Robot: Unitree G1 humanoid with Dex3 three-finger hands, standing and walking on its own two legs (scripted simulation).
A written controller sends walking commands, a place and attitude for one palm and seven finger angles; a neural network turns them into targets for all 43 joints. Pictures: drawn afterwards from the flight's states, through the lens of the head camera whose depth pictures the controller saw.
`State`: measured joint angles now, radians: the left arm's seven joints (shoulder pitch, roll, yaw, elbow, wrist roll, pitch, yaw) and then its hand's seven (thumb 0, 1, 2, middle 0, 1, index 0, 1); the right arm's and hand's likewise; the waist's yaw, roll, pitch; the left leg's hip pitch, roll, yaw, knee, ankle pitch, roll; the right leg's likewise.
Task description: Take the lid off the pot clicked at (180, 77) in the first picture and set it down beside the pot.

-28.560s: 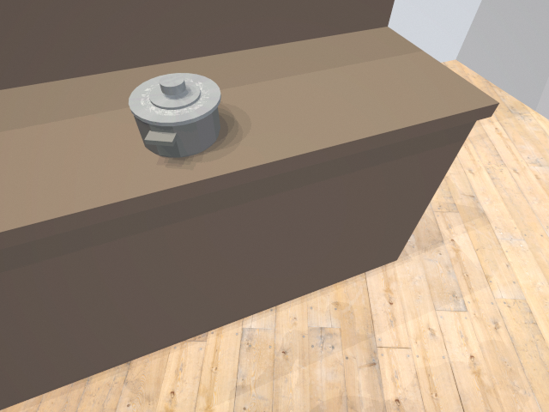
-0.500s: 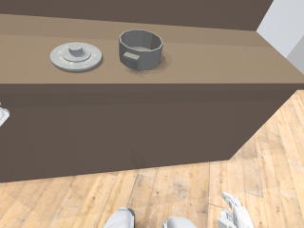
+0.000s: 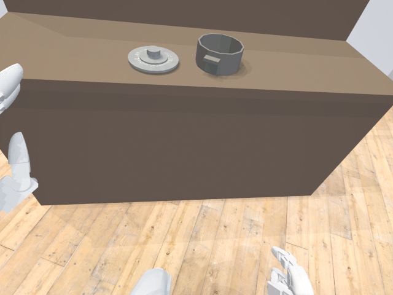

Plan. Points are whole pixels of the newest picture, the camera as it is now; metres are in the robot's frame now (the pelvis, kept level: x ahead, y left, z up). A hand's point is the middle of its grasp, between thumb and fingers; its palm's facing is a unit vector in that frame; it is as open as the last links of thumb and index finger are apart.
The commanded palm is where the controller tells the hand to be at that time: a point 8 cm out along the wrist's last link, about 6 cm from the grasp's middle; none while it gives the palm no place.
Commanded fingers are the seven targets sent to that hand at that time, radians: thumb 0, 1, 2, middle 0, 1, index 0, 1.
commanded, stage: stop stepping back and stand still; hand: left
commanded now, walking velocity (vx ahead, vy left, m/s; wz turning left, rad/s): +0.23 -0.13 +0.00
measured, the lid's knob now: (153, 51) +0.83 +0.23 +0.08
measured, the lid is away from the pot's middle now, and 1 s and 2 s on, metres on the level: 0.24 0.24 0.24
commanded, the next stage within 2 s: let the arm hang, fingers relaxed in 1.46 s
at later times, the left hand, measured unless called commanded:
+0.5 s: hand (31, 280) +0.14 +0.31 -0.04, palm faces +0.18 -0.90 -0.39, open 7.4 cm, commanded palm none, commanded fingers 0.00 0.90 0.90 -0.20 -0.30 -0.20 -0.30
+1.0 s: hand out of the picture -0.02 +0.26 -0.16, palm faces +0.01 -0.97 -0.22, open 7.3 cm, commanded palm none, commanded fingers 0.00 0.90 0.90 -0.20 -0.30 -0.20 -0.30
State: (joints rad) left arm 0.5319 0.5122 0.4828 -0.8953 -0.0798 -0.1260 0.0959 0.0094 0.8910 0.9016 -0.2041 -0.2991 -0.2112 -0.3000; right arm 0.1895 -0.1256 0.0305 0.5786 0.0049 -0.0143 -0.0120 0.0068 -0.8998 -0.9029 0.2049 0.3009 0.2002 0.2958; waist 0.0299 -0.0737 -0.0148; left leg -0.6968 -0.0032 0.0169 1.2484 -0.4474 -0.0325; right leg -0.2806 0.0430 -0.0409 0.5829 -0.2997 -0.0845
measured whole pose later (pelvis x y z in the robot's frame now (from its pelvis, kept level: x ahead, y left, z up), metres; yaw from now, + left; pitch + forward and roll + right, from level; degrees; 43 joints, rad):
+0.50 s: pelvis -0.06 +0.07 -0.03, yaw +5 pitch +1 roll -2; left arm 0.29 0.31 0.11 0.23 0.05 0.02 0.03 -0.01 0.90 0.90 -0.20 -0.30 -0.20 -0.30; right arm 0.28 -0.27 -0.03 0.71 -0.03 0.04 0.03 0.00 -0.90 -0.90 0.20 0.30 0.20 0.30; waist -0.03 0.06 -0.09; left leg -0.49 0.07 0.10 0.88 -0.39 0.04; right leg -0.30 -0.09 -0.14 0.81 -0.52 0.04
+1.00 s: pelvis +0.00 +0.07 +0.01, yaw +2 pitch +2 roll +0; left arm 0.27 0.18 0.00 1.08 0.00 0.02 0.04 0.00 0.92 0.90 -0.20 -0.30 -0.21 -0.30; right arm 0.27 -0.16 -0.02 1.02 -0.01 0.01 -0.04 0.00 -0.91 -0.90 0.20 0.30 0.19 0.29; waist -0.01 0.01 0.11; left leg -0.22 -0.01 0.04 0.51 -0.33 0.03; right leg -0.17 0.00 0.01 0.48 -0.35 0.00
